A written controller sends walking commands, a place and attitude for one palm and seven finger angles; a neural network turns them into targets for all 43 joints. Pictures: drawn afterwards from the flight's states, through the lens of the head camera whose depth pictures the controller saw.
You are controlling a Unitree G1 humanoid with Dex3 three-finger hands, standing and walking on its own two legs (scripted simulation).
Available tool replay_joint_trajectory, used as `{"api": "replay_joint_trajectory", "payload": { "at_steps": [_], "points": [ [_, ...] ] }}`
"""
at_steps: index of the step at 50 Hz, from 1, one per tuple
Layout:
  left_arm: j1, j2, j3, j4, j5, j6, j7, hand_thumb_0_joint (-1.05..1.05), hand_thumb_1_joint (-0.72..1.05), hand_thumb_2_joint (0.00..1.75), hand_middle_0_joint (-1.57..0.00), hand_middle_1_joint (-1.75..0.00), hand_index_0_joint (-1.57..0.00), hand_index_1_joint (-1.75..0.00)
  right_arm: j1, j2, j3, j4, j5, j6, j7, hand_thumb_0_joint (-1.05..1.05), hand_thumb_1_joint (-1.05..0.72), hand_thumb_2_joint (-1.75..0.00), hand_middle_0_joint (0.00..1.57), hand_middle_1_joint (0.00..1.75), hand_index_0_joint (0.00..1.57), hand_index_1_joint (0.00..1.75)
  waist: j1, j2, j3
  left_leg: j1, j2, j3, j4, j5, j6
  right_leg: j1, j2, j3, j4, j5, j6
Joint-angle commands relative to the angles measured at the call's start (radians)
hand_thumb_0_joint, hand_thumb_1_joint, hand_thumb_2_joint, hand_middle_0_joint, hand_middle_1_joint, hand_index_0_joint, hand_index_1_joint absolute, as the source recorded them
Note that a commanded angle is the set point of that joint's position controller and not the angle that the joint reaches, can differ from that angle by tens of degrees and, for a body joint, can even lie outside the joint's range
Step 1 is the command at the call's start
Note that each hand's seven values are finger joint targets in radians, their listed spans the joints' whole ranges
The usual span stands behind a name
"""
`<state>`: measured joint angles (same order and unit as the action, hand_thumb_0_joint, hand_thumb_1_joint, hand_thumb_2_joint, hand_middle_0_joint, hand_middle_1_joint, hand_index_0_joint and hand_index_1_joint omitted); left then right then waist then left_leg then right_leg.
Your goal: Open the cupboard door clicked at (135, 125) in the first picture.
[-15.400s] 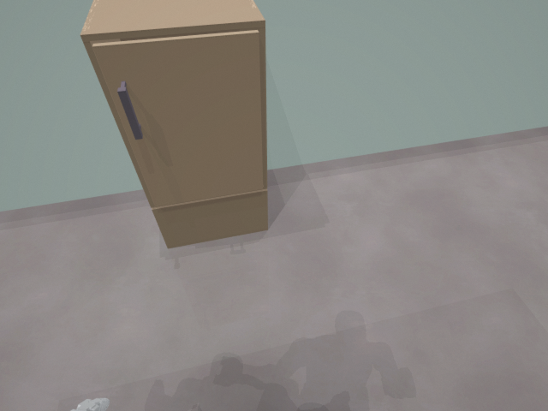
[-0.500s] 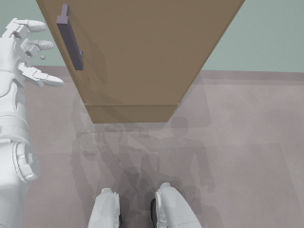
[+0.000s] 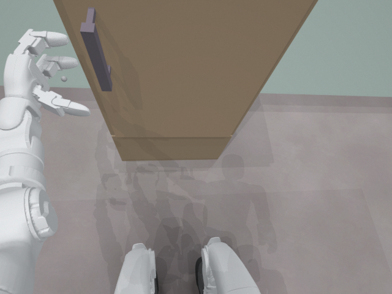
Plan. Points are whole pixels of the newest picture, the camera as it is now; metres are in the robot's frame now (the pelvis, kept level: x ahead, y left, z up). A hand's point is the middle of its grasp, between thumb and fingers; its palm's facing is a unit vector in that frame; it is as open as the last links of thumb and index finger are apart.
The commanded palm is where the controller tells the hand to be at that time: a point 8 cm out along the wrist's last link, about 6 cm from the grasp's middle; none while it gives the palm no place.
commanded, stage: slide the fingers in behind the handle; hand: left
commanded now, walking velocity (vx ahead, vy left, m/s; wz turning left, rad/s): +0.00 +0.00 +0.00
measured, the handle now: (99, 53) +0.56 +0.15 +0.07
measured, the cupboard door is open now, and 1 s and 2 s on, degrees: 0 0 0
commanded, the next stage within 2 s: close the thumb around the handle in 1.44 s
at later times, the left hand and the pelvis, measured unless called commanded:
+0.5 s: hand (89, 78) +0.52 +0.17 +0.05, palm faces -0.01 -1.00 +0.00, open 13.9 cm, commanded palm +0.50 +0.21 +0.06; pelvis +0.00 -0.01 +0.00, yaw +1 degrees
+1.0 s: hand (108, 79) +0.51 +0.14 +0.05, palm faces -0.01 -1.00 -0.02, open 13.9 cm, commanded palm +0.49 +0.18 +0.06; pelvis +0.00 -0.02 +0.00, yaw +1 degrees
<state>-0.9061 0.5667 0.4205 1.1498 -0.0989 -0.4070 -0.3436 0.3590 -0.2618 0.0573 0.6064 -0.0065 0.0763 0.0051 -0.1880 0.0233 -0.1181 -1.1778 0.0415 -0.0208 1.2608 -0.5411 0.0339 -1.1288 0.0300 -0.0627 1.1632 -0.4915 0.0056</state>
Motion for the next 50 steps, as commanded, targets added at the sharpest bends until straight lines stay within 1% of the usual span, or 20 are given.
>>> {"api": "replay_joint_trajectory", "payload": {
  "at_steps": [1,3,6,8,10,12,15,22,27,28,33,35,38,39,41,42,43,45,47,50],
  "points": [
    [-0.424,0.247,0.020,-0.181,-0.008,-0.066,0.013,0.00,-0.50,0.30,-0.30,-1.20,-0.30,-1.20,0.172,-0.203,-0.073,-0.045,-0.006,-0.016,-0.012,0.00,-0.90,-0.90,0.20,0.30,0.20,0.30,-0.016,0.164,-0.484,0.442,-0.004,-0.071,-0.150,0.387,-0.008,0.130,0.027,0.013,-0.117,0.233,-0.033],
    [-0.456,0.222,0.000,-0.221,-0.002,-0.078,0.025,0.00,-0.50,0.30,-0.30,-1.20,-0.30,-1.20,0.170,-0.201,-0.078,-0.045,-0.009,-0.018,-0.009,0.00,-0.90,-0.90,0.20,0.30,0.20,0.30,-0.018,0.211,-0.512,0.492,-0.002,-0.080,-0.151,0.409,-0.014,0.103,0.024,0.008,-0.113,0.231,-0.036],
    [-0.458,0.223,0.011,-0.217,-0.005,-0.084,0.039,0.00,-0.50,0.30,-0.30,-1.20,-0.30,-1.20,0.177,-0.202,-0.079,-0.041,-0.012,-0.018,-0.006,0.00,-0.90,-0.90,0.20,0.30,0.20,0.30,-0.017,0.202,-0.541,0.506,-0.001,-0.084,-0.144,0.439,-0.017,0.107,0.025,0.007,-0.105,0.247,-0.035],
    [-0.464,0.191,-0.014,-0.189,0.001,-0.076,0.048,0.00,-0.50,0.30,-0.30,-1.20,-0.30,-1.20,0.175,-0.199,-0.077,-0.040,-0.011,-0.017,-0.004,0.00,-0.90,-0.90,0.20,0.30,0.20,0.30,-0.028,0.176,-0.506,0.473,-0.003,-0.083,-0.146,0.399,-0.014,0.105,0.026,0.005,-0.109,0.227,-0.034],
    [-0.466,0.203,0.001,-0.222,0.005,-0.083,0.062,0.00,-0.50,0.30,-0.30,-1.20,-0.30,-1.20,0.185,-0.199,-0.080,-0.042,-0.016,-0.017,-0.003,0.00,-0.90,-0.90,0.20,0.30,0.20,0.30,-0.015,0.202,-0.551,0.510,-0.003,-0.087,-0.146,0.443,-0.016,0.112,0.026,0.003,-0.100,0.248,-0.038],
    [-0.462,0.144,-0.042,-0.250,0.010,-0.088,0.069,0.00,-0.50,0.30,-0.30,-1.20,-0.30,-1.20,0.182,-0.192,-0.086,-0.040,-0.017,-0.015,0.002,0.00,-0.90,-0.90,0.20,0.30,0.20,0.30,-0.021,0.207,-0.585,0.549,-0.001,-0.086,-0.141,0.484,-0.020,0.109,0.024,0.004,-0.103,0.272,-0.035],
    [-0.466,0.092,-0.074,-0.252,0.002,-0.092,0.077,0.00,-0.50,0.30,-0.30,-1.20,-0.30,-1.20,0.188,-0.188,-0.089,-0.030,-0.019,-0.016,0.007,0.00,-0.90,-0.90,0.20,0.30,0.20,0.30,-0.034,0.179,-0.556,0.545,-0.002,-0.086,-0.141,0.480,-0.017,0.111,0.027,0.001,-0.112,0.278,-0.035],
    [-0.451,0.142,-0.021,-0.193,0.010,-0.088,0.115,0.00,-0.50,0.30,-0.30,-1.20,-0.30,-1.20,0.183,-0.186,-0.084,-0.028,-0.019,-0.015,0.004,0.00,-0.90,-0.90,0.20,0.30,0.20,0.30,-0.021,0.143,-0.510,0.451,-0.014,-0.063,-0.147,0.410,-0.009,0.164,0.024,0.015,-0.120,0.272,-0.032],
    [-0.448,0.110,-0.055,-0.223,0.026,-0.116,0.123,0.00,-0.50,0.30,-0.30,-1.20,-0.30,-1.20,0.175,-0.177,-0.085,-0.041,-0.021,-0.015,0.014,0.00,-0.90,-0.90,0.20,0.30,0.20,0.30,-0.020,0.155,-0.538,0.445,-0.018,-0.052,-0.137,0.418,-0.008,0.191,0.023,0.024,-0.113,0.302,-0.031],
    [-0.448,0.073,-0.085,-0.211,0.024,-0.114,0.119,0.00,-0.50,0.30,-0.30,-1.20,-0.30,-1.20,0.172,-0.175,-0.085,-0.040,-0.019,-0.014,0.015,0.00,-0.90,-0.90,0.20,0.30,0.20,0.30,-0.031,0.141,-0.521,0.442,-0.018,-0.052,-0.138,0.404,-0.007,0.183,0.024,0.024,-0.118,0.294,-0.030],
    [-0.456,0.097,-0.049,-0.208,0.007,-0.105,0.131,0.00,-0.50,0.30,-0.30,-1.20,-0.30,-1.20,0.172,-0.178,-0.087,-0.040,-0.018,-0.014,0.012,0.00,-0.90,-0.90,0.20,0.30,0.20,0.30,-0.022,0.123,-0.533,0.413,-0.022,-0.046,-0.134,0.388,-0.004,0.209,0.021,0.029,-0.115,0.299,-0.027],
    [-0.444,0.102,-0.042,-0.231,0.013,-0.112,0.141,0.00,-0.50,0.30,-0.30,-1.20,-0.30,-1.20,0.175,-0.175,-0.088,-0.047,-0.021,-0.016,0.013,0.00,-0.90,-0.90,0.20,0.30,0.20,0.30,-0.011,0.147,-0.563,0.428,-0.025,-0.042,-0.131,0.419,-0.004,0.226,0.021,0.031,-0.106,0.328,-0.031],
    [-0.422,0.075,-0.063,-0.220,0.023,-0.116,0.151,0.00,-0.50,0.30,-0.30,-1.20,-0.30,-1.20,0.169,-0.170,-0.089,-0.049,-0.019,-0.013,0.018,0.00,-0.90,-0.90,0.20,0.30,0.20,0.30,-0.014,0.116,-0.541,0.408,-0.026,-0.038,-0.134,0.401,-0.004,0.233,0.021,0.034,-0.115,0.325,-0.026],
    [-0.446,0.035,-0.099,-0.227,0.023,-0.116,0.151,0.00,-0.50,0.30,-0.30,-1.20,-0.30,-1.20,0.163,-0.167,-0.089,-0.046,-0.019,-0.013,0.018,0.00,-0.90,-0.90,0.20,0.30,0.20,0.30,-0.032,0.114,-0.529,0.404,-0.026,-0.036,-0.133,0.383,-0.002,0.220,0.020,0.036,-0.119,0.314,-0.024],
    [-0.453,0.063,-0.066,-0.235,0.015,-0.122,0.158,0.00,-0.50,0.30,-0.30,-1.20,-0.30,-1.20,0.169,-0.171,-0.093,-0.042,-0.019,-0.015,0.017,0.00,-0.90,-0.90,0.20,0.30,0.20,0.30,-0.020,0.130,-0.548,0.418,-0.027,-0.034,-0.133,0.394,-0.004,0.233,0.020,0.037,-0.119,0.325,-0.026],
    [-0.439,0.081,-0.050,-0.221,0.014,-0.118,0.161,0.00,-0.50,0.30,-0.30,-1.20,-0.30,-1.20,0.169,-0.174,-0.092,-0.044,-0.019,-0.015,0.015,0.00,-0.90,-0.90,0.20,0.30,0.20,0.30,-0.018,0.111,-0.549,0.400,-0.028,-0.033,-0.132,0.385,-0.004,0.243,0.020,0.039,-0.118,0.324,-0.026],
    [-0.442,0.064,-0.065,-0.205,0.015,-0.113,0.163,0.00,-0.50,0.30,-0.30,-1.20,-0.30,-1.20,0.166,-0.169,-0.089,-0.043,-0.017,-0.015,0.015,0.00,-0.90,-0.90,0.20,0.30,0.20,0.30,-0.024,0.098,-0.520,0.376,-0.029,-0.031,-0.135,0.368,-0.002,0.245,0.020,0.039,-0.121,0.317,-0.024],
    [-0.461,0.038,-0.083,-0.216,0.019,-0.119,0.171,0.00,-0.50,0.30,-0.30,-1.20,-0.30,-1.20,0.171,-0.166,-0.089,-0.043,-0.021,-0.019,0.017,0.00,-0.90,-0.90,0.20,0.30,0.20,0.30,-0.029,0.117,-0.528,0.394,-0.030,-0.033,-0.132,0.378,0.000,0.228,0.020,0.038,-0.116,0.320,-0.026],
    [-0.445,0.069,-0.057,-0.214,0.024,-0.121,0.181,0.00,-0.50,0.30,-0.30,-1.20,-0.30,-1.20,0.171,-0.171,-0.091,-0.043,-0.022,-0.018,0.017,0.00,-0.90,-0.90,0.20,0.30,0.20,0.30,-0.020,0.109,-0.542,0.392,-0.029,-0.032,-0.133,0.380,-0.003,0.238,0.019,0.039,-0.116,0.321,-0.025],
    [-0.450,0.036,-0.081,-0.230,0.028,-0.132,0.186,0.00,-0.50,0.30,-0.30,-1.20,-0.30,-1.20,0.174,-0.166,-0.093,-0.045,-0.025,-0.020,0.021,0.00,-0.90,-0.90,0.20,0.30,0.20,0.30,-0.025,0.107,-0.560,0.408,-0.029,-0.033,-0.128,0.401,-0.001,0.241,0.020,0.039,-0.109,0.341,-0.026]
  ]
}}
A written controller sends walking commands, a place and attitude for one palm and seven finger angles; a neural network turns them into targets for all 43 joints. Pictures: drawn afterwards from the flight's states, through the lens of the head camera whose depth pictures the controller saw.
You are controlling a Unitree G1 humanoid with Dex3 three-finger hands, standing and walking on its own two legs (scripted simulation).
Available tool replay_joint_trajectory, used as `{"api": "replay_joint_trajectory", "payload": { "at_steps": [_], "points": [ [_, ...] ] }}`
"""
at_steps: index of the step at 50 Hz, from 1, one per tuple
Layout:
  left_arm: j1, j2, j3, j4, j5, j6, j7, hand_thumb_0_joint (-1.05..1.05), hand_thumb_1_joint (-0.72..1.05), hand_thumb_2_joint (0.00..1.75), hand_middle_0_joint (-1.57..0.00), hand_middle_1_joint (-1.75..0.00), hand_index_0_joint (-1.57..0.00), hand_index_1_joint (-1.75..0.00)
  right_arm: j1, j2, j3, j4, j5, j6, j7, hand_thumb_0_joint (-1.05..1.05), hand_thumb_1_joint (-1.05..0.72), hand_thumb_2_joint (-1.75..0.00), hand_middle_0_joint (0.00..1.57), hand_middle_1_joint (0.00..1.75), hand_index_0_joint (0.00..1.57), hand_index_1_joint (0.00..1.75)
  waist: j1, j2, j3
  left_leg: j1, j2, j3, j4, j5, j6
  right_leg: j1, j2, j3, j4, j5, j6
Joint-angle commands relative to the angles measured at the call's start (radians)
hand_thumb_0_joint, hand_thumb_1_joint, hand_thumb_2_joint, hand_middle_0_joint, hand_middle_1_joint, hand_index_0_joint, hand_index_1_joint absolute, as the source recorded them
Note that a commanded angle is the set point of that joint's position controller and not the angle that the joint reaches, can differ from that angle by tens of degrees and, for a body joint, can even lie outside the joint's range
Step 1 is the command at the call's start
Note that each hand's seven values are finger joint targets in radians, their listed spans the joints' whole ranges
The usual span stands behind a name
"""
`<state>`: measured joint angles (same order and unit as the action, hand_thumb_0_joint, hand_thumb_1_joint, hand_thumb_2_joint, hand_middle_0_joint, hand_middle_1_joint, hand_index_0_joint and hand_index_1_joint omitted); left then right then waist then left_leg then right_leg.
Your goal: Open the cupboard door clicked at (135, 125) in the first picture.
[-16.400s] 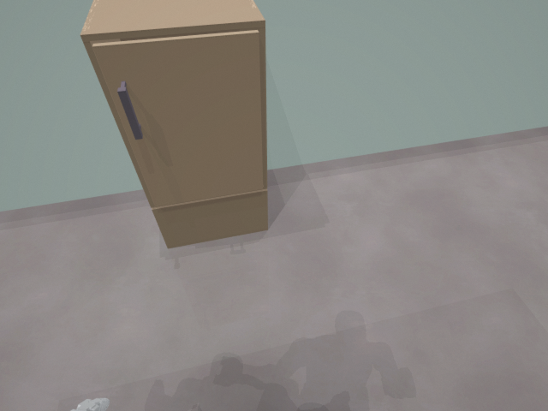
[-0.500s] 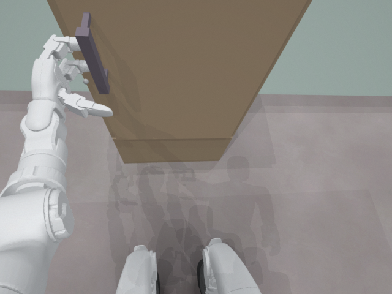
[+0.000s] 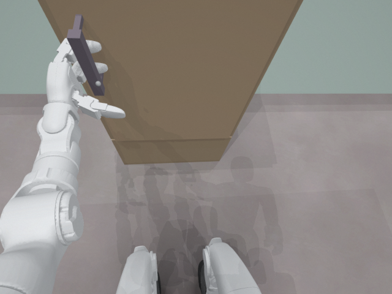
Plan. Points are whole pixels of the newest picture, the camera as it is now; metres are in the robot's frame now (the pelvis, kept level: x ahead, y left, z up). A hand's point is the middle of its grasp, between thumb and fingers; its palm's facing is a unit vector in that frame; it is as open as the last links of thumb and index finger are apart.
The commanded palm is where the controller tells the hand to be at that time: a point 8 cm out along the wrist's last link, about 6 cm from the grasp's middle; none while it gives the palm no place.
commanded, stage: slide the fingers in behind the handle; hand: left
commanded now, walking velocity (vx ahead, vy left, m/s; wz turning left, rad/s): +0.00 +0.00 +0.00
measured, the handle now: (90, 59) +0.57 +0.16 +0.07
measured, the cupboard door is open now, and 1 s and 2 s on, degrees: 0 0 28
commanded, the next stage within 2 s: close the thumb around the handle in 0.44 s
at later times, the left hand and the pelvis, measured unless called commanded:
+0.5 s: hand (102, 83) +0.52 +0.14 +0.05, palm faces -0.03 -1.00 -0.03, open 13.9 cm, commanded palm +0.49 +0.18 +0.06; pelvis +0.00 +0.00 +0.00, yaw +0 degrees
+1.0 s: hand (103, 83) +0.52 +0.14 +0.05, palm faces -0.03 -1.00 -0.03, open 8.3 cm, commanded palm +0.50 +0.18 +0.06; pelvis +0.00 +0.00 +0.00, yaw +0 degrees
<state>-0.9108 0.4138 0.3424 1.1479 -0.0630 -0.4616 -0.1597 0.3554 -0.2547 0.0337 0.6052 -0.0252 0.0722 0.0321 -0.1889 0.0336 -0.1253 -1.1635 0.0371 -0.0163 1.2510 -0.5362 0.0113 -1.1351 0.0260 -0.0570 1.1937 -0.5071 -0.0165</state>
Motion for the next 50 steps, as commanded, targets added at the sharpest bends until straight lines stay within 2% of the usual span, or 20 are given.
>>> {"api": "replay_joint_trajectory", "payload": {
  "at_steps": [1,7,9,12,17,19,21,25,27,30,31,36,37,39,42,43,46,47,49,50],
  "points": [
    [-0.448,0.173,-0.017,-0.226,-0.005,-0.079,0.002,0.00,-0.50,0.30,-0.30,-1.20,-0.30,-1.20,0.176,-0.171,-0.069,-0.043,-0.006,-0.015,-0.004,0.00,-0.90,-0.90,0.20,0.30,0.20,0.30,-0.020,0.117,-0.549,0.396,-0.025,-0.037,-0.123,0.393,0.017,0.240,0.022,0.031,-0.140,0.349,-0.004],
    [-0.445,0.160,-0.020,-0.208,-0.005,-0.074,0.017,0.00,-0.50,0.30,-0.30,-1.20,-0.30,-1.20,0.174,-0.172,-0.071,-0.038,-0.005,-0.011,-0.004,0.00,-0.90,-0.90,0.20,0.30,0.20,0.30,-0.024,0.102,-0.525,0.385,-0.026,-0.037,-0.126,0.370,0.017,0.229,0.022,0.030,-0.145,0.331,-0.003],
    [-0.437,0.196,0.013,-0.184,0.000,-0.071,0.030,0.00,-0.50,0.30,-0.30,-1.20,-0.30,-1.20,0.179,-0.175,-0.068,-0.039,-0.007,-0.010,-0.003,0.00,-0.90,-0.90,0.20,0.30,0.20,0.30,-0.018,0.077,-0.493,0.350,-0.028,-0.035,-0.134,0.336,0.019,0.243,0.023,0.032,-0.153,0.308,-0.003],
    [-0.463,0.173,-0.014,-0.178,0.012,-0.080,0.033,0.00,-0.50,0.30,-0.30,-1.20,-0.30,-1.20,0.175,-0.171,-0.067,-0.041,-0.008,-0.013,-0.003,0.00,-0.90,-0.90,0.20,0.30,0.20,0.30,-0.028,0.077,-0.492,0.344,-0.029,-0.037,-0.129,0.324,0.020,0.227,0.022,0.033,-0.148,0.297,-0.003],
    [-0.462,0.210,0.013,-0.184,0.008,-0.086,0.022,0.00,-0.50,0.30,-0.30,-1.20,-0.30,-1.20,0.178,-0.176,-0.067,-0.043,-0.007,-0.014,-0.007,0.00,-0.90,-0.90,0.20,0.30,0.20,0.30,-0.019,0.095,-0.537,0.356,-0.029,-0.037,-0.123,0.341,0.019,0.241,0.022,0.036,-0.139,0.311,-0.004],
    [-0.477,0.176,-0.011,-0.192,-0.001,-0.080,0.019,0.00,-0.50,0.30,-0.30,-1.20,-0.30,-1.20,0.176,-0.174,-0.068,-0.043,-0.007,-0.015,-0.006,0.00,-0.90,-0.90,0.20,0.30,0.20,0.30,-0.032,0.087,-0.520,0.357,-0.027,-0.036,-0.125,0.336,0.021,0.232,0.022,0.033,-0.146,0.307,-0.001],
    [-0.469,0.227,0.030,-0.185,-0.002,-0.077,0.022,0.00,-0.50,0.30,-0.30,-1.20,-0.30,-1.20,0.181,-0.181,-0.067,-0.042,-0.007,-0.014,-0.009,0.00,-0.90,-0.90,0.20,0.30,0.20,0.30,-0.021,0.089,-0.542,0.356,-0.026,-0.037,-0.121,0.348,0.020,0.242,0.022,0.035,-0.140,0.315,-0.003],
    [-0.465,0.175,-0.011,-0.227,-0.006,-0.081,0.014,0.00,-0.50,0.30,-0.30,-1.20,-0.30,-1.20,0.181,-0.172,-0.068,-0.049,-0.007,-0.014,-0.007,0.00,-0.90,-0.90,0.20,0.30,0.20,0.30,-0.017,0.120,-0.569,0.399,-0.027,-0.040,-0.124,0.388,0.018,0.239,0.023,0.030,-0.133,0.341,-0.006],
    [-0.450,0.160,-0.022,-0.207,-0.006,-0.077,0.017,0.00,-0.50,0.30,-0.30,-1.20,-0.30,-1.20,0.175,-0.174,-0.071,-0.043,-0.004,-0.011,-0.006,0.00,-0.90,-0.90,0.20,0.30,0.20,0.30,-0.023,0.114,-0.540,0.403,-0.023,-0.042,-0.127,0.373,0.014,0.215,0.024,0.027,-0.143,0.322,-0.004],
    [-0.463,0.164,-0.017,-0.181,0.001,-0.072,0.028,0.00,-0.33,0.37,-0.31,-1.22,-0.31,-1.22,0.182,-0.177,-0.069,-0.039,-0.007,-0.012,-0.007,0.00,-0.90,-0.90,0.20,0.30,0.20,0.30,-0.031,0.089,-0.499,0.378,-0.024,-0.046,-0.131,0.344,0.018,0.200,0.024,0.025,-0.145,0.295,-0.005],
    [-0.494,0.163,-0.025,-0.214,0.004,-0.080,0.031,0.00,-0.28,0.40,-0.32,-1.22,-0.32,-1.22,0.181,-0.178,-0.070,-0.037,-0.009,-0.012,-0.008,0.00,-0.90,-0.90,0.20,0.30,0.20,0.30,-0.031,0.118,-0.524,0.404,-0.023,-0.050,-0.130,0.360,0.015,0.190,0.021,0.024,-0.140,0.299,-0.006],
    [-0.477,0.154,-0.028,-0.196,0.006,-0.087,0.037,0.00,0.00,0.52,-0.34,-1.25,-0.34,-1.25,0.176,-0.176,-0.070,-0.037,-0.009,-0.013,-0.005,0.00,-0.90,-0.90,0.20,0.30,0.20,0.30,-0.029,0.102,-0.522,0.385,-0.026,-0.045,-0.126,0.351,0.016,0.203,0.022,0.027,-0.142,0.301,-0.004],
    [-0.473,0.194,0.001,-0.187,0.010,-0.088,0.040,0.00,0.06,0.54,-0.34,-1.26,-0.34,-1.26,0.179,-0.180,-0.070,-0.033,-0.010,-0.012,-0.007,0.00,-0.90,-0.90,0.20,0.30,0.20,0.30,-0.024,0.094,-0.518,0.379,-0.024,-0.047,-0.128,0.343,0.016,0.208,0.022,0.027,-0.142,0.293,-0.005],
    [-0.466,0.161,-0.023,-0.186,0.009,-0.084,0.036,0.00,0.17,0.59,-0.35,-1.27,-0.35,-1.27,0.175,-0.176,-0.070,-0.037,-0.009,-0.012,-0.006,0.00,-0.90,-0.90,0.20,0.30,0.20,0.30,-0.032,0.080,-0.525,0.369,-0.027,-0.042,-0.125,0.344,0.019,0.220,0.022,0.029,-0.144,0.305,-0.003],
    [-0.453,0.193,0.004,-0.194,0.003,-0.086,0.032,0.00,0.34,0.66,-0.36,-1.29,-0.36,-1.29,0.179,-0.178,-0.070,-0.038,-0.009,-0.010,-0.007,0.00,-0.90,-0.90,0.20,0.30,0.20,0.30,-0.016,0.094,-0.547,0.382,-0.027,-0.041,-0.123,0.373,0.017,0.238,0.022,0.030,-0.138,0.330,-0.005],
    [-0.463,0.173,-0.015,-0.196,0.000,-0.082,0.030,0.00,0.40,0.68,-0.36,-1.30,-0.36,-1.30,0.174,-0.176,-0.069,-0.040,-0.006,-0.010,-0.007,0.00,-0.90,-0.90,0.20,0.30,0.20,0.30,-0.028,0.092,-0.538,0.375,-0.028,-0.039,-0.124,0.358,0.019,0.234,0.023,0.032,-0.145,0.322,-0.003],
    [-0.453,0.189,0.002,-0.183,0.000,-0.077,0.027,0.00,0.56,0.76,-0.38,-1.31,-0.38,-1.31,0.178,-0.177,-0.068,-0.041,-0.006,-0.009,-0.010,0.00,-0.90,-0.90,0.20,0.30,0.20,0.30,-0.023,0.075,-0.531,0.361,-0.028,-0.036,-0.122,0.362,0.020,0.245,0.023,0.034,-0.143,0.333,-0.002],
    [-0.461,0.204,0.009,-0.198,0.001,-0.080,0.026,0.00,0.62,0.78,-0.38,-1.32,-0.38,-1.32,0.176,-0.178,-0.068,-0.040,-0.007,-0.009,-0.010,0.00,-0.90,-0.90,0.20,0.30,0.20,0.30,-0.018,0.104,-0.535,0.373,-0.026,-0.040,-0.125,0.368,0.017,0.237,0.022,0.031,-0.139,0.331,-0.005],
    [-0.469,0.156,-0.029,-0.203,-0.003,-0.080,0.023,0.00,0.73,0.83,-0.39,-1.33,-0.39,-1.33,0.171,-0.173,-0.069,-0.041,-0.006,-0.010,-0.007,0.00,-0.90,-0.90,0.20,0.30,0.20,0.30,-0.029,0.105,-0.521,0.385,-0.025,-0.041,-0.126,0.362,0.016,0.219,0.023,0.028,-0.145,0.319,-0.004],
    [-0.466,0.178,-0.004,-0.203,-0.005,-0.084,0.026,0.00,0.79,0.85,-0.39,-1.34,-0.39,-1.34,0.181,-0.176,-0.071,-0.038,-0.008,-0.010,-0.008,0.00,-0.90,-0.90,0.20,0.30,0.20,0.30,-0.026,0.090,-0.529,0.396,-0.024,-0.045,-0.125,0.380,0.018,0.224,0.024,0.026,-0.140,0.330,-0.006]
  ]
}}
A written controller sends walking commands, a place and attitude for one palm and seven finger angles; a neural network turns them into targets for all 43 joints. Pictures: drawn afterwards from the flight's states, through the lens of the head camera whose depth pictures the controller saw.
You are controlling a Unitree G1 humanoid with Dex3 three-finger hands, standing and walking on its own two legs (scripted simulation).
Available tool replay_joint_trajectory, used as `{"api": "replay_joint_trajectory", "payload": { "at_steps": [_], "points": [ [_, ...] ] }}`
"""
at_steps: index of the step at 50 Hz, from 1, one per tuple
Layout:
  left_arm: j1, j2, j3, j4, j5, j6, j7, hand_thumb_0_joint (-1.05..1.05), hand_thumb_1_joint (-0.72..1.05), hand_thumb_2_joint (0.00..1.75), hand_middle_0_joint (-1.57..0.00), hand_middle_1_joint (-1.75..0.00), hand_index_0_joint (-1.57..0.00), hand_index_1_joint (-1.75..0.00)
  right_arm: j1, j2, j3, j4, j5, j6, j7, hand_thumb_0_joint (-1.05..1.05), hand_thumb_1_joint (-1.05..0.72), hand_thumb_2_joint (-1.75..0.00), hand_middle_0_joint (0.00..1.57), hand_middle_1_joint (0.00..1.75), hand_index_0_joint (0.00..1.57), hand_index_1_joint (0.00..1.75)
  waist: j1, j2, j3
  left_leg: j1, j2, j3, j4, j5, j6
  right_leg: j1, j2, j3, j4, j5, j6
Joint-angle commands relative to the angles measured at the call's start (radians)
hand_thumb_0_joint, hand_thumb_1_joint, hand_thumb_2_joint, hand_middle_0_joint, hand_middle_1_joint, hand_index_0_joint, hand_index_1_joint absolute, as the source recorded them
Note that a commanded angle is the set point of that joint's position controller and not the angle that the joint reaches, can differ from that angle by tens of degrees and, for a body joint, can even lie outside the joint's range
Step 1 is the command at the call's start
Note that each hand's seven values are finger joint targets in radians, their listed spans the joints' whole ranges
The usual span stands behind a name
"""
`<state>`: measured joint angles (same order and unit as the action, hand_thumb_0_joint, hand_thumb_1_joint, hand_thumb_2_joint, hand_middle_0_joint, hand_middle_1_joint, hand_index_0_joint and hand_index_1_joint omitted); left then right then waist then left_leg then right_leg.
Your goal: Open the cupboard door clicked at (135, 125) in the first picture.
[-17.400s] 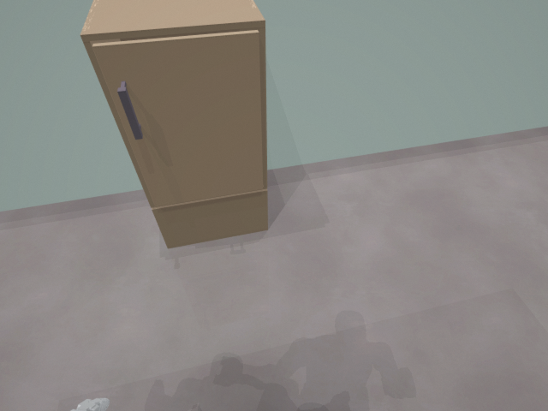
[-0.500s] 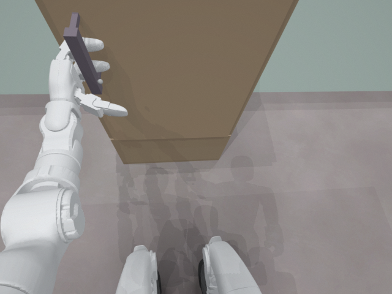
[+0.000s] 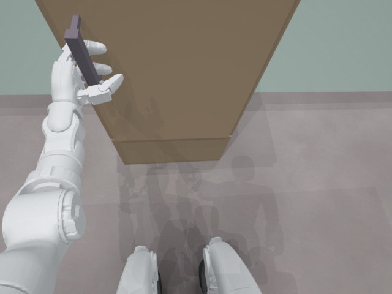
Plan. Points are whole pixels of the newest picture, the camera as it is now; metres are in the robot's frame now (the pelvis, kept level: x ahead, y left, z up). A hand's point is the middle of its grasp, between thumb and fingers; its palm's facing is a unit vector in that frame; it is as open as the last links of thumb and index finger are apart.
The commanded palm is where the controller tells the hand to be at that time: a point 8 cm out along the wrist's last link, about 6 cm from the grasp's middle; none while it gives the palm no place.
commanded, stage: close the thumb around the handle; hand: left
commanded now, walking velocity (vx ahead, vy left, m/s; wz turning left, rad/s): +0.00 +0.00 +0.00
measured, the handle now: (88, 59) +0.57 +0.16 +0.07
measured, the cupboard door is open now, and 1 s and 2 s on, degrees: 0 28 39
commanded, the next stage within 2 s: pull the door open along its arc in 0.24 s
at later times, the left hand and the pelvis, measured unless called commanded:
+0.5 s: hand (103, 85) +0.51 +0.13 +0.05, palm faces -0.02 -1.00 -0.02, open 5.4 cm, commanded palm +0.47 +0.18 +0.06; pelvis +0.00 +0.00 +0.00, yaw +0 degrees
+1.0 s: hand (139, 158) +0.36 +0.07 +0.06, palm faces +0.35 -0.94 +0.03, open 5.5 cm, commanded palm +0.29 +0.11 +0.06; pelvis +0.02 -0.01 +0.02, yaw +1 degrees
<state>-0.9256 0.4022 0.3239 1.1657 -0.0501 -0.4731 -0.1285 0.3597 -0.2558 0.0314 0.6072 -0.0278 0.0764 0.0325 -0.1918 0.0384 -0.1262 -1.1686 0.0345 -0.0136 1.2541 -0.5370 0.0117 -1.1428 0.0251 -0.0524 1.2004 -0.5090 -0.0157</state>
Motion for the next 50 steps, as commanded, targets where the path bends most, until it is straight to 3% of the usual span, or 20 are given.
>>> {"api": "replay_joint_trajectory", "payload": {
  "at_steps": [1,2,4,8,10,13,16,17,18,22,28,31,35,36,38,40,42,44,47,50],
  "points": [
    [-0.456,0.196,0.019,-0.239,-0.021,-0.075,-0.005,0.00,0.84,0.88,-0.40,-1.34,-0.40,-1.34,0.175,-0.177,-0.069,-0.042,-0.005,-0.014,-0.009,0.00,-0.90,-0.90,0.20,0.30,0.20,0.30,-0.021,0.093,-0.561,0.409,-0.022,-0.045,-0.126,0.396,0.017,0.245,0.025,0.025,-0.146,0.349,-0.004],
    [-0.429,0.216,0.037,-0.235,-0.021,-0.074,-0.007,0.00,0.90,0.90,-0.40,-1.35,-0.40,-1.35,0.173,-0.175,-0.069,-0.045,-0.003,-0.015,-0.009,0.00,-0.90,-0.90,0.20,0.30,0.20,0.30,-0.004,0.096,-0.571,0.391,-0.025,-0.039,-0.122,0.396,0.017,0.268,0.025,0.030,-0.144,0.359,-0.005],
    [-0.436,0.198,0.016,-0.202,-0.017,-0.063,-0.007,0.00,0.90,0.90,-0.40,-1.35,-0.40,-1.35,0.170,-0.173,-0.065,-0.040,-0.002,-0.013,-0.009,0.00,-0.90,-0.90,0.20,0.30,0.20,0.30,-0.024,0.073,-0.513,0.353,-0.026,-0.035,-0.124,0.359,0.020,0.257,0.024,0.031,-0.154,0.339,0.000],
    [-0.418,0.221,0.037,-0.240,-0.019,-0.072,-0.012,0.00,0.90,0.90,-0.40,-1.35,-0.40,-1.35,0.173,-0.174,-0.067,-0.046,-0.004,-0.013,-0.010,0.00,-0.90,-0.90,0.20,0.30,0.20,0.30,-0.004,0.097,-0.573,0.390,-0.026,-0.037,-0.125,0.406,0.017,0.286,0.024,0.030,-0.144,0.376,-0.006],
    [-0.414,0.192,0.016,-0.226,-0.021,-0.069,-0.017,0.00,0.90,0.90,-0.40,-1.35,-0.40,-1.35,0.177,-0.171,-0.067,-0.043,-0.004,-0.013,-0.010,0.00,-0.90,-0.90,0.20,0.30,0.20,0.30,-0.014,0.096,-0.553,0.399,-0.023,-0.041,-0.123,0.422,0.017,0.264,0.025,0.026,-0.141,0.384,-0.006],
    [-0.412,0.236,0.055,-0.198,-0.025,-0.056,-0.009,0.00,0.90,0.90,-0.40,-1.35,-0.40,-1.35,0.174,-0.176,-0.064,-0.045,-0.002,-0.009,-0.013,0.00,-0.90,-0.90,0.20,0.30,0.20,0.30,-0.012,0.063,-0.519,0.345,-0.026,-0.035,-0.126,0.375,0.020,0.280,0.025,0.031,-0.150,0.357,-0.001],
    [-0.412,0.223,0.040,-0.224,-0.009,-0.068,-0.005,0.00,0.90,0.90,-0.40,-1.35,-0.40,-1.35,0.173,-0.172,-0.067,-0.050,-0.003,-0.010,-0.011,0.00,-0.90,-0.90,0.20,0.30,0.20,0.30,-0.006,0.103,-0.544,0.389,-0.023,-0.039,-0.126,0.407,0.015,0.256,0.023,0.027,-0.140,0.367,-0.005],
    [-0.411,0.207,0.029,-0.228,-0.011,-0.069,-0.004,0.00,0.90,0.90,-0.40,-1.35,-0.40,-1.35,0.170,-0.171,-0.067,-0.048,-0.004,-0.009,-0.009,0.00,-0.90,-0.90,0.20,0.30,0.20,0.30,-0.010,0.105,-0.538,0.397,-0.021,-0.039,-0.125,0.403,0.014,0.244,0.023,0.025,-0.143,0.358,-0.004],
    [-0.424,0.137,-0.023,-0.230,-0.019,-0.066,-0.006,0.00,0.90,0.90,-0.40,-1.35,-0.40,-1.35,0.165,-0.165,-0.067,-0.050,-0.004,-0.012,-0.005,0.00,-0.90,-0.90,0.20,0.30,0.20,0.30,-0.024,0.101,-0.521,0.393,-0.024,-0.037,-0.127,0.382,0.015,0.233,0.024,0.025,-0.152,0.343,-0.002],
    [-0.342,0.160,0.009,-0.297,-0.024,-0.083,-0.001,0.00,0.90,0.90,-0.40,-1.35,-0.40,-1.35,0.164,-0.169,-0.076,-0.060,-0.005,-0.009,-0.001,0.00,-0.90,-0.90,0.20,0.30,0.20,0.30,0.019,0.116,-0.606,0.458,-0.021,-0.038,-0.133,0.465,0.008,0.276,0.024,0.022,-0.138,0.402,-0.008],
    [-0.089,0.070,-0.029,-0.398,-0.062,-0.072,-0.009,0.00,0.90,0.90,-0.40,-1.35,-0.40,-1.35,0.126,-0.153,-0.083,-0.096,0.015,-0.004,0.010,0.00,-0.90,-0.90,0.20,0.30,0.20,0.30,0.060,0.031,-0.556,0.421,-0.030,-0.010,-0.175,0.443,0.010,0.381,0.027,0.023,-0.172,0.444,-0.006],
    [0.066,0.004,-0.073,-0.525,-0.080,-0.070,-0.001,0.00,0.90,0.90,-0.40,-1.35,-0.40,-1.35,0.099,-0.145,-0.089,-0.122,0.025,-0.008,0.015,0.00,-0.90,-0.90,0.20,0.30,0.20,0.30,0.093,0.039,-0.550,0.452,-0.030,-0.002,-0.202,0.473,0.006,0.411,0.025,0.017,-0.176,0.471,-0.010],
    [0.249,-0.116,-0.175,-0.670,-0.090,-0.066,0.019,0.00,0.90,0.90,-0.40,-1.35,-0.40,-1.35,0.063,-0.131,-0.097,-0.149,0.033,-0.019,0.023,0.00,-0.90,-0.90,0.20,0.30,0.20,0.30,0.097,-0.010,-0.477,0.468,-0.027,0.004,-0.226,0.457,0.007,0.416,0.023,0.007,-0.197,0.460,-0.009],
    [0.263,-0.174,-0.053,-0.734,-0.172,-0.065,0.171,0.00,0.90,0.90,-0.40,-1.35,-0.40,-1.35,0.022,-0.100,-0.092,-0.155,0.022,-0.033,0.020,0.00,-0.90,-0.90,0.20,0.30,0.20,0.30,0.174,0.001,-0.455,0.447,-0.028,0.016,-0.248,0.450,-0.006,0.430,0.023,-0.009,-0.202,0.432,-0.005],
    [0.388,-0.283,-0.164,-0.787,-0.114,-0.056,0.315,0.00,0.90,0.90,-0.40,-1.35,-0.40,-1.35,0.008,-0.092,-0.089,-0.155,0.003,-0.052,0.035,0.00,-0.90,-0.90,0.20,0.30,0.20,0.30,0.153,-0.039,-0.431,0.447,-0.026,0.017,-0.250,0.445,-0.013,0.430,0.020,-0.020,-0.201,0.424,-0.004],
    [0.451,-0.298,-0.190,-0.867,-0.041,-0.065,0.441,0.00,0.90,0.90,-0.40,-1.35,-0.40,-1.35,-0.007,-0.088,-0.092,-0.160,-0.017,-0.059,0.043,0.00,-0.90,-0.90,0.20,0.30,0.20,0.30,0.164,-0.044,-0.435,0.441,-0.027,0.015,-0.243,0.463,-0.016,0.442,0.016,-0.017,-0.184,0.443,-0.007],
    [0.523,-0.384,-0.281,-0.921,0.055,-0.066,0.555,0.00,0.90,0.90,-0.40,-1.35,-0.40,-1.35,-0.036,-0.067,-0.094,-0.162,-0.037,-0.060,0.056,0.00,-0.90,-0.90,0.20,0.30,0.20,0.30,0.166,-0.008,-0.427,0.451,-0.028,0.020,-0.236,0.474,-0.018,0.429,0.007,-0.016,-0.175,0.453,-0.009],
    [0.573,-0.420,-0.314,-0.949,0.133,-0.056,0.664,0.00,0.90,0.90,-0.40,-1.35,-0.40,-1.35,-0.065,-0.059,-0.097,-0.162,-0.049,-0.061,0.062,0.00,-0.90,-0.90,0.20,0.30,0.20,0.30,0.172,-0.034,-0.418,0.440,-0.028,0.014,-0.236,0.447,-0.020,0.432,0.004,-0.016,-0.172,0.431,-0.015],
    [0.653,-0.496,-0.414,-1.001,0.204,-0.034,0.716,0.00,0.90,0.90,-0.40,-1.35,-0.40,-1.35,-0.112,-0.039,-0.092,-0.175,-0.059,-0.070,0.052,0.00,-0.90,-0.90,0.20,0.30,0.20,0.30,0.168,-0.058,-0.406,0.441,-0.035,0.013,-0.242,0.406,-0.016,0.458,-0.001,-0.013,-0.190,0.421,-0.020],
    [0.787,-0.516,-0.455,-1.045,0.212,-0.012,0.706,0.00,0.90,0.90,-0.40,-1.35,-0.40,-1.35,-0.149,-0.023,-0.085,-0.192,-0.057,-0.082,0.029,0.00,-0.90,-0.90,0.20,0.30,0.20,0.30,0.179,-0.108,-0.388,0.441,-0.042,0.018,-0.251,0.360,-0.009,0.500,-0.006,0.003,-0.225,0.413,-0.020]
  ]
}}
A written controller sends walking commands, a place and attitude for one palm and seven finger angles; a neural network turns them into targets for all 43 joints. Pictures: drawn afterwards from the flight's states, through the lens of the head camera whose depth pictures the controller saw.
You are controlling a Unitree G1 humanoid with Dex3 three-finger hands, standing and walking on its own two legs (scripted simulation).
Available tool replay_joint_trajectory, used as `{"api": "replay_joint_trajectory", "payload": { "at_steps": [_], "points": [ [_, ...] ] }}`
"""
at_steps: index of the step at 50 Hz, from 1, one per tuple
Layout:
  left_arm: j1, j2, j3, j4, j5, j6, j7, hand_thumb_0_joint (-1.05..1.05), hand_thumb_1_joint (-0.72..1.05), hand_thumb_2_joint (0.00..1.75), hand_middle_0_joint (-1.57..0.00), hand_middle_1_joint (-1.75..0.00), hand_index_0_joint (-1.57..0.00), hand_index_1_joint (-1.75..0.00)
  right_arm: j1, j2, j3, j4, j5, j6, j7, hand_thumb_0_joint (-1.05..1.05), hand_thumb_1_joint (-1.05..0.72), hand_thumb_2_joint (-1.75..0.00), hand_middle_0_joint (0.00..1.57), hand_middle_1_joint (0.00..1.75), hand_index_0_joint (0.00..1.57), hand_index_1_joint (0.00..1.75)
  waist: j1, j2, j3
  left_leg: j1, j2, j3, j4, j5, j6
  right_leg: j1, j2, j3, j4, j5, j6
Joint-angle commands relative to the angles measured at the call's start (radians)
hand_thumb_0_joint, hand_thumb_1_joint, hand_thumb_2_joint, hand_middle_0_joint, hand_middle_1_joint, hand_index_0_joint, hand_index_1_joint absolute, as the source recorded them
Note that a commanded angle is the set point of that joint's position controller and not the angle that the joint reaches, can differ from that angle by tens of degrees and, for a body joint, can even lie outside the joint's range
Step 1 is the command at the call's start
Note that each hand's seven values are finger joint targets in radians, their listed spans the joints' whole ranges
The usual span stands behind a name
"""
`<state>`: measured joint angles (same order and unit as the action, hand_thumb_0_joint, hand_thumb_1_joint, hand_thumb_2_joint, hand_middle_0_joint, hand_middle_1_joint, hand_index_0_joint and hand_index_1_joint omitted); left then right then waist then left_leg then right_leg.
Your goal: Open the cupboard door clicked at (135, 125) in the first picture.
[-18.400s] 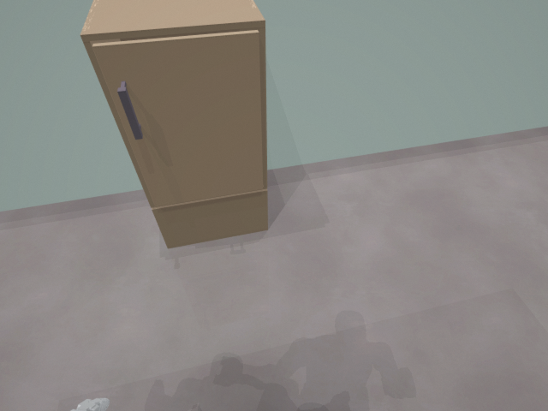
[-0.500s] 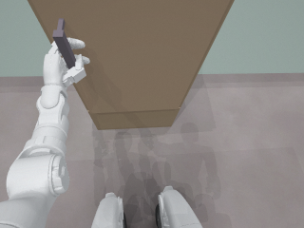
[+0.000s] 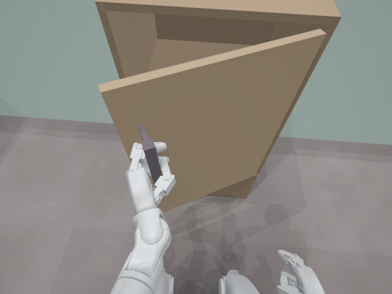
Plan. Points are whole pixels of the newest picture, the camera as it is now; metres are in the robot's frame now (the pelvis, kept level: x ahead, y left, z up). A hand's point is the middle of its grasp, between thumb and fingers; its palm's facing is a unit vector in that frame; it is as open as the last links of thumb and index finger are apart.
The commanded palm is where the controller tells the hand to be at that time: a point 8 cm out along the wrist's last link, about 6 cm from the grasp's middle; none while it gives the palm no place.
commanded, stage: pull the door open along its arc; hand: left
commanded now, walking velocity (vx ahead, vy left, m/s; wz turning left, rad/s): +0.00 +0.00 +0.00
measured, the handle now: (151, 157) +0.38 +0.11 +0.05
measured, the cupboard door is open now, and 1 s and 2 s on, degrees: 28 39 42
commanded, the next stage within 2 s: open thumb and fingers to let go in 0.24 s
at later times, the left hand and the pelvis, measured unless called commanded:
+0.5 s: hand (189, 210) +0.27 +0.03 +0.04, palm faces +0.35 -0.94 -0.02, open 6.2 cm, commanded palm +0.22 +0.06 +0.04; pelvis +0.00 -0.05 +0.00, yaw +4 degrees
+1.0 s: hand (188, 211) +0.27 +0.03 +0.03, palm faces +0.30 -0.95 -0.02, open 14.0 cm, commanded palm +0.23 +0.06 +0.04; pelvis -0.01 -0.04 +0.00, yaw +3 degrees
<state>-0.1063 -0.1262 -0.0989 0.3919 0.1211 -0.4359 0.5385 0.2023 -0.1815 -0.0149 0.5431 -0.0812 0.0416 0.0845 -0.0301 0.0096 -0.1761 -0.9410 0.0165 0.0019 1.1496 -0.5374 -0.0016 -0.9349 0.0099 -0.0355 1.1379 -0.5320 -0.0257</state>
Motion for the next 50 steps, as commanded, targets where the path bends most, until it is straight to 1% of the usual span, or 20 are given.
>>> {"api": "replay_joint_trajectory", "payload": {
  "at_steps": [1,3,4,5,7,8,10,14,16,17,19,20,26,31,34,37,39,41,42,50],
  "points": [
    [-0.013,-0.013,-0.063,-0.296,0.034,-0.046,0.034,0.00,0.90,0.90,-0.40,-1.35,-0.40,-1.35,-0.011,-0.089,-0.033,-0.132,-0.001,-0.051,-0.028,0.00,-0.90,-0.90,0.20,0.30,0.20,0.30,0.018,-0.068,-0.322,0.213,-0.028,0.004,-0.152,0.346,0.005,0.299,0.005,-0.011,-0.170,0.431,-0.009],
    [0.052,-0.035,-0.090,-0.332,0.012,-0.036,0.026,0.00,0.90,0.90,-0.40,-1.35,-0.40,-1.35,-0.046,-0.078,-0.023,-0.142,0.006,-0.061,-0.037,0.00,-0.90,-0.90,0.20,0.30,0.20,0.30,0.028,-0.059,-0.290,0.209,-0.034,0.005,-0.160,0.297,0.004,0.307,0.002,-0.004,-0.195,0.387,-0.008],
    [0.097,-0.040,-0.091,-0.347,0.000,-0.030,0.026,0.00,0.90,0.90,-0.40,-1.35,-0.40,-1.35,-0.055,-0.072,-0.019,-0.142,0.007,-0.069,-0.041,0.00,-0.90,-0.90,0.20,0.30,0.20,0.30,0.031,-0.080,-0.290,0.209,-0.036,0.004,-0.161,0.297,0.005,0.319,0.001,-0.004,-0.199,0.392,-0.006],
    [0.173,-0.050,-0.103,-0.360,-0.005,-0.023,0.019,0.00,0.90,0.90,-0.40,-1.35,-0.40,-1.35,-0.061,-0.068,-0.015,-0.149,0.009,-0.074,-0.043,0.00,-0.90,-0.90,0.20,0.30,0.20,0.30,0.040,-0.092,-0.283,0.213,-0.036,0.000,-0.165,0.302,0.004,0.329,0.004,-0.003,-0.205,0.398,-0.008],
    [0.288,-0.085,-0.144,-0.432,-0.020,-0.006,0.006,0.00,0.90,0.90,-0.40,-1.35,-0.40,-1.35,-0.087,-0.053,-0.003,-0.162,0.014,-0.086,-0.039,0.00,-0.90,-0.90,0.20,0.30,0.20,0.30,0.050,-0.053,-0.268,0.215,-0.042,0.006,-0.169,0.305,0.001,0.345,-0.002,-0.003,-0.209,0.425,-0.006],
    [0.363,-0.087,-0.148,-0.457,-0.028,0.004,-0.001,0.00,0.90,0.90,-0.40,-1.35,-0.40,-1.35,-0.092,-0.050,0.001,-0.166,0.016,-0.091,-0.037,0.00,-0.90,-0.90,0.20,0.30,0.20,0.30,0.056,-0.069,-0.261,0.211,-0.043,0.005,-0.170,0.303,-0.001,0.359,-0.003,-0.004,-0.214,0.433,-0.006],
    [0.424,-0.101,-0.177,-0.492,-0.028,0.022,-0.014,0.00,0.90,0.90,-0.40,-1.35,-0.40,-1.35,-0.107,-0.048,0.009,-0.173,0.020,-0.100,-0.034,0.00,-0.90,-0.90,0.20,0.30,0.20,0.30,0.045,-0.065,-0.222,0.195,-0.045,0.001,-0.161,0.283,-0.001,0.346,-0.007,0.004,-0.224,0.432,-0.003],
    [0.345,-0.128,-0.223,-0.492,-0.012,0.042,-0.009,0.00,0.90,0.90,-0.40,-1.35,-0.40,-1.35,-0.115,-0.047,0.013,-0.167,0.015,-0.129,-0.034,0.00,-0.90,-0.90,0.20,0.30,0.20,0.30,0.007,-0.071,-0.193,0.161,-0.053,-0.015,-0.115,0.221,-0.003,0.293,-0.032,0.049,-0.241,0.411,0.019],
    [0.273,-0.100,-0.197,-0.476,-0.010,0.041,0.001,0.00,0.90,0.90,-0.40,-1.35,-0.40,-1.35,-0.109,-0.054,0.008,-0.156,0.012,-0.137,-0.042,0.00,-0.90,-0.90,0.20,0.30,0.20,0.30,-0.005,-0.094,-0.183,0.137,-0.054,-0.023,-0.097,0.200,-0.005,0.279,-0.042,0.075,-0.250,0.392,0.024],
    [0.171,-0.071,-0.168,-0.471,-0.008,0.034,0.014,0.00,0.90,0.90,-0.40,-1.35,-0.40,-1.35,-0.105,-0.056,0.008,-0.142,0.010,-0.137,-0.047,0.00,-0.90,-0.90,0.20,0.30,0.20,0.30,-0.016,-0.086,-0.176,0.122,-0.053,-0.027,-0.083,0.190,-0.005,0.261,-0.048,0.088,-0.248,0.371,0.026],
    [0.179,-0.073,-0.146,-0.431,-0.016,0.028,0.021,0.00,0.76,0.84,-0.39,-1.34,-0.39,-1.34,-0.110,-0.053,0.006,-0.137,0.008,-0.145,-0.054,0.00,-0.90,-0.90,0.20,0.30,0.20,0.30,-0.002,-0.119,-0.191,0.089,-0.058,-0.032,-0.072,0.165,-0.008,0.275,-0.063,0.118,-0.263,0.328,0.034],
    [0.177,-0.069,-0.142,-0.440,-0.017,0.024,0.022,0.00,0.69,0.81,-0.38,-1.33,-0.38,-1.33,-0.112,-0.054,0.002,-0.138,0.008,-0.148,-0.055,0.00,-0.90,-0.90,0.20,0.30,0.20,0.30,0.007,-0.101,-0.214,0.083,-0.059,-0.031,-0.069,0.176,-0.008,0.294,-0.067,0.132,-0.262,0.355,0.033],
    [0.213,-0.049,-0.167,-0.462,-0.019,0.000,-0.026,0.00,0.27,0.63,-0.35,-1.28,-0.35,-1.28,-0.075,-0.066,-0.011,-0.138,0.012,-0.154,-0.060,0.00,-0.90,-0.90,0.20,0.30,0.20,0.30,-0.006,-0.136,-0.268,0.041,-0.056,-0.035,-0.060,0.184,-0.005,0.383,-0.100,0.189,-0.265,0.467,0.053],
    [0.171,-0.034,-0.168,-0.449,-0.022,-0.017,-0.043,0.00,-0.08,0.48,-0.33,-1.24,-0.33,-1.24,-0.070,-0.079,-0.017,-0.129,0.014,-0.158,-0.065,0.00,-0.90,-0.90,0.20,0.30,0.20,0.30,-0.023,-0.162,-0.230,0.019,-0.052,-0.042,-0.054,0.143,0.000,0.340,-0.102,0.190,-0.277,0.358,0.052],
    [0.150,-0.028,-0.161,-0.435,-0.026,-0.025,-0.038,0.00,-0.29,0.39,-0.32,-1.22,-0.32,-1.22,-0.073,-0.080,-0.017,-0.129,0.015,-0.161,-0.067,0.00,-0.90,-0.90,0.20,0.30,0.20,0.30,-0.015,-0.149,-0.228,0.009,-0.053,-0.042,-0.052,0.116,0.001,0.315,-0.101,0.191,-0.284,0.259,0.046],
    [0.106,-0.044,-0.176,-0.433,-0.017,-0.025,-0.027,0.00,-0.50,0.30,-0.30,-1.20,-0.30,-1.20,-0.071,-0.081,-0.018,-0.129,0.016,-0.161,-0.068,0.00,-0.90,-0.90,0.20,0.30,0.20,0.30,-0.018,-0.131,-0.243,0.040,-0.052,-0.037,-0.055,0.131,0.007,0.289,-0.090,0.168,-0.273,0.246,0.039],
    [0.115,-0.034,-0.159,-0.430,-0.020,-0.023,-0.018,0.00,-0.50,0.30,-0.30,-1.20,-0.30,-1.20,-0.066,-0.080,-0.019,-0.131,0.016,-0.163,-0.068,0.00,-0.90,-0.90,0.20,0.30,0.20,0.30,-0.009,-0.138,-0.255,0.045,-0.053,-0.036,-0.062,0.134,0.006,0.298,-0.086,0.159,-0.270,0.241,0.037],
    [0.116,-0.037,-0.156,-0.419,-0.021,-0.017,-0.015,0.00,-0.50,0.30,-0.28,-1.10,-0.28,-1.10,-0.064,-0.079,-0.019,-0.132,0.016,-0.162,-0.069,0.00,-0.90,-0.90,0.20,0.30,0.20,0.30,-0.007,-0.149,-0.269,0.049,-0.052,-0.035,-0.064,0.149,0.006,0.308,-0.082,0.152,-0.261,0.273,0.038],
    [0.106,-0.052,-0.170,-0.425,-0.020,-0.013,-0.012,0.00,-0.50,0.30,-0.27,-1.05,-0.27,-1.05,-0.064,-0.078,-0.017,-0.134,0.017,-0.162,-0.068,0.00,-0.90,-0.90,0.20,0.30,0.20,0.30,-0.005,-0.127,-0.266,0.054,-0.053,-0.033,-0.069,0.151,0.006,0.306,-0.080,0.148,-0.261,0.271,0.035],
    [0.104,-0.097,-0.204,-0.413,-0.003,0.011,0.014,0.00,-0.50,0.30,-0.21,-0.65,-0.21,-0.65,-0.063,-0.078,-0.015,-0.139,0.015,-0.168,-0.062,0.00,-0.90,-0.90,0.20,0.30,0.20,0.30,-0.007,-0.104,-0.254,0.134,-0.046,-0.029,-0.096,0.197,0.010,0.246,-0.037,0.048,-0.224,0.281,0.012]
  ]
}}
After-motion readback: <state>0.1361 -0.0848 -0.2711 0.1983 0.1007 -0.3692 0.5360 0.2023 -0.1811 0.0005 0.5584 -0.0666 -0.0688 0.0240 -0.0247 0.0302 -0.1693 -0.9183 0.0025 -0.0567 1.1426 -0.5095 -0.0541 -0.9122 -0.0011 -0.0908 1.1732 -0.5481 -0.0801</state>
